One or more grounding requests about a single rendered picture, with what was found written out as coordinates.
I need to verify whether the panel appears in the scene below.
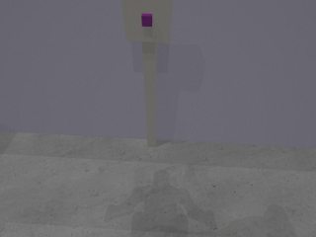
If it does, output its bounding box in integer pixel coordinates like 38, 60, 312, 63
120, 0, 173, 147

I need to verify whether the button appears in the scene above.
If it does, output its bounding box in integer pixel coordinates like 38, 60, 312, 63
141, 13, 152, 27

